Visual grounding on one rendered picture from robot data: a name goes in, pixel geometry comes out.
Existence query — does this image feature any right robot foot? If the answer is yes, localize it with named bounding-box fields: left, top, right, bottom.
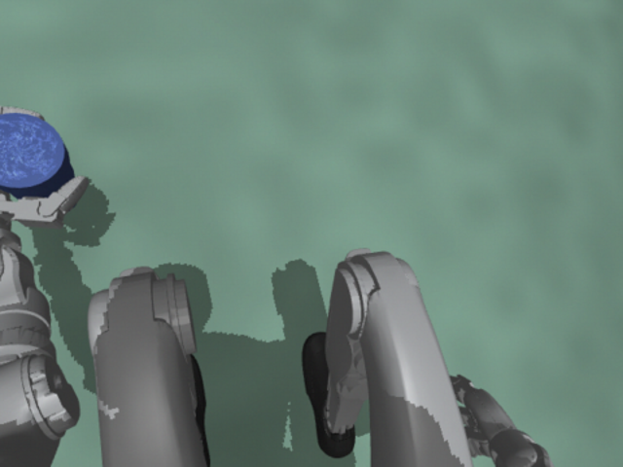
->
left=302, top=332, right=355, bottom=458

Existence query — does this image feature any cup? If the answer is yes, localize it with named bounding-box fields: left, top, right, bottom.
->
left=0, top=113, right=77, bottom=212

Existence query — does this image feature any right robot arm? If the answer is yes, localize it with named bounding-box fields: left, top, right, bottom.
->
left=489, top=429, right=555, bottom=467

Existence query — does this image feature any left robot arm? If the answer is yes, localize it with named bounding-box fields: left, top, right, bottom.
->
left=0, top=227, right=80, bottom=467

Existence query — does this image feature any right robot hand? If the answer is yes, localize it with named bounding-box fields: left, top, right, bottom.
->
left=450, top=375, right=517, bottom=458

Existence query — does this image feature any left robot foot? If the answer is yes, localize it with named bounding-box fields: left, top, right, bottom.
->
left=190, top=354, right=210, bottom=467

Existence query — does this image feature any left robot hand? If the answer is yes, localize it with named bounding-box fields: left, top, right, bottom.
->
left=0, top=106, right=89, bottom=231

